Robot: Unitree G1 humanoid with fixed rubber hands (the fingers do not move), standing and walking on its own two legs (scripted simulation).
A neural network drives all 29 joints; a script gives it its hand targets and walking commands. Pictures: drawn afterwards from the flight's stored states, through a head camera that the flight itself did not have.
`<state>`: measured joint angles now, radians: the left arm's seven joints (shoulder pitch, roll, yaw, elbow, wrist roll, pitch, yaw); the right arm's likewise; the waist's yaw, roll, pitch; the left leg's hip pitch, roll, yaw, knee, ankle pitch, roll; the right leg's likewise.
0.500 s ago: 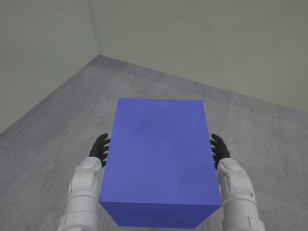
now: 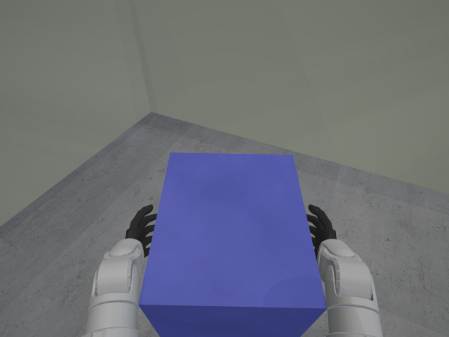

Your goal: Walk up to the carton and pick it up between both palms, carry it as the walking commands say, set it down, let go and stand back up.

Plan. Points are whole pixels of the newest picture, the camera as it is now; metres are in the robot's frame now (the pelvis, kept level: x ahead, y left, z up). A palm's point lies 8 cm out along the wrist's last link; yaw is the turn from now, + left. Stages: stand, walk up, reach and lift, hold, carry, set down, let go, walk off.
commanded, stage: reach and lift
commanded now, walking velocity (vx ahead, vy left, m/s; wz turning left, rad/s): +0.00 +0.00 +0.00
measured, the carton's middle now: (229, 255) +0.31 -0.02 -0.02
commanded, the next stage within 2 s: hold in 1.26 s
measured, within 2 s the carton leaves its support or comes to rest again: neither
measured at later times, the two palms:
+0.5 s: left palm (128, 257) +0.29 +0.16 +0.04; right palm (315, 245) +0.28 -0.18 +0.04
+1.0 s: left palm (125, 260) +0.28 +0.16 +0.04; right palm (316, 246) +0.27 -0.18 +0.04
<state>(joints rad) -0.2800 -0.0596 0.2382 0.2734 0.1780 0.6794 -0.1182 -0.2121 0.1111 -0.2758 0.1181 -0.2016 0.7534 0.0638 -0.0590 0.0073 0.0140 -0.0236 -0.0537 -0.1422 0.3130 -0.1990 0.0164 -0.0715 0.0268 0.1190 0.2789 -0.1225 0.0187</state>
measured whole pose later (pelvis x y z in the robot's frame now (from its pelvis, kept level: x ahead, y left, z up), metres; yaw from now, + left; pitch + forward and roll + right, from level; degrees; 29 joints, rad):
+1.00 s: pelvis +0.00 +0.00 +0.00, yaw +0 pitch -6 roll +0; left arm -0.19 -0.08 0.22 0.14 0.17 0.72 -0.07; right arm -0.19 0.08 -0.22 0.10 -0.17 0.76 0.07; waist 0.00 0.02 0.04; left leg -0.02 -0.05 -0.13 0.34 -0.22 0.01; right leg -0.07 0.04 0.12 0.32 -0.14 0.01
